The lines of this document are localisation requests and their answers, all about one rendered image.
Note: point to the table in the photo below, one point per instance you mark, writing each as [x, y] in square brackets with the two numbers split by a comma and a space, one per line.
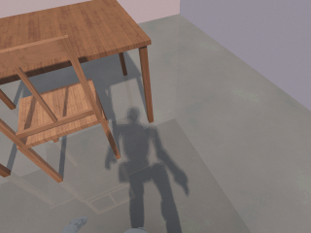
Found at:
[96, 29]

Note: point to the chair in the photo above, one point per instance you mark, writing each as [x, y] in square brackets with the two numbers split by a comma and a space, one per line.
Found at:
[55, 113]

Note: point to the left robot hand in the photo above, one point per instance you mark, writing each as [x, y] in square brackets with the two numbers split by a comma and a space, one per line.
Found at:
[75, 225]

